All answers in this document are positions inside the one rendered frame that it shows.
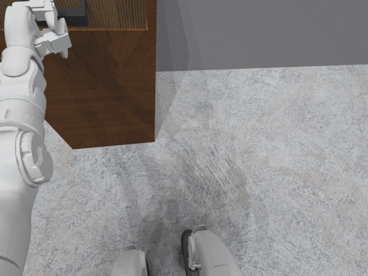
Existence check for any left robot forearm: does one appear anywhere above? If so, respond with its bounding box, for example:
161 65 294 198
0 46 47 141

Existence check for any drawer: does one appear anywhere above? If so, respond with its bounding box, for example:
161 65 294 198
0 0 146 28

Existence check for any right robot foot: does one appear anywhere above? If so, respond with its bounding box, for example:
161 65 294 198
181 229 200 276

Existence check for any left robot hand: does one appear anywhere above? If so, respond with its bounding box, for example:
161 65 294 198
4 0 72 62

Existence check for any handle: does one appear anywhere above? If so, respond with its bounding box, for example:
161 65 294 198
15 0 89 26

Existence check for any cabinet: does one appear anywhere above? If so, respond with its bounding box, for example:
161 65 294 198
0 0 157 150

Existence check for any robot right thigh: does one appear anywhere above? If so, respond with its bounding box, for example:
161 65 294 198
188 230 244 276

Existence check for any left robot upper arm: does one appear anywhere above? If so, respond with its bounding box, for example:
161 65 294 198
0 130 53 276

